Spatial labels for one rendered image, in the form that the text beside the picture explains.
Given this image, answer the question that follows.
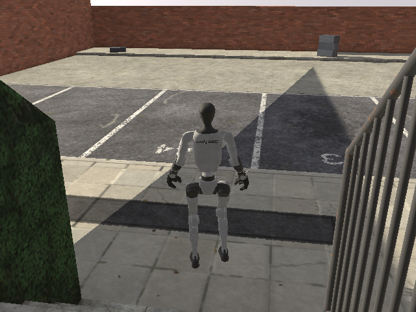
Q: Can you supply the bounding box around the right robot shin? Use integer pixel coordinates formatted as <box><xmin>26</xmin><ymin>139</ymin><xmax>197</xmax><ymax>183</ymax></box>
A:
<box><xmin>218</xmin><ymin>208</ymin><xmax>228</xmax><ymax>253</ymax></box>

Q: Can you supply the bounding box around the robot left upper arm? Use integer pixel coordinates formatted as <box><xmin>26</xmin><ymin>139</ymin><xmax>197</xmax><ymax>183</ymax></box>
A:
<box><xmin>175</xmin><ymin>131</ymin><xmax>194</xmax><ymax>166</ymax></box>

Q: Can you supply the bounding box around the right robot hand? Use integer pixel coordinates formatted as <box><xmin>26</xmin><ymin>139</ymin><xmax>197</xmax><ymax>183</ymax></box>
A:
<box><xmin>234</xmin><ymin>176</ymin><xmax>249</xmax><ymax>190</ymax></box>

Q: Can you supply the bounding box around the right robot foot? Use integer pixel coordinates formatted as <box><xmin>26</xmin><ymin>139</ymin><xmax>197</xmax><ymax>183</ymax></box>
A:
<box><xmin>218</xmin><ymin>247</ymin><xmax>229</xmax><ymax>262</ymax></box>

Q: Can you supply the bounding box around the right robot forearm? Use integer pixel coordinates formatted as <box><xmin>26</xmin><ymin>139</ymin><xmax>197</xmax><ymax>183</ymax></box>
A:
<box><xmin>234</xmin><ymin>156</ymin><xmax>247</xmax><ymax>180</ymax></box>

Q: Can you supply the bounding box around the left robot hand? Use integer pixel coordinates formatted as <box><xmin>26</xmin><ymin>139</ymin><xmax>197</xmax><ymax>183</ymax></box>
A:
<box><xmin>167</xmin><ymin>175</ymin><xmax>181</xmax><ymax>189</ymax></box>

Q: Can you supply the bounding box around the robot right upper arm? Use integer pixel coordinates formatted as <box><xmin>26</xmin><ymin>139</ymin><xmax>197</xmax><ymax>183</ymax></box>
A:
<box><xmin>221</xmin><ymin>131</ymin><xmax>240</xmax><ymax>166</ymax></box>

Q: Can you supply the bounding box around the left robot forearm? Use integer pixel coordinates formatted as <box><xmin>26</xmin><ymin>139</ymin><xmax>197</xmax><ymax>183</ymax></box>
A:
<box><xmin>168</xmin><ymin>157</ymin><xmax>181</xmax><ymax>178</ymax></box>

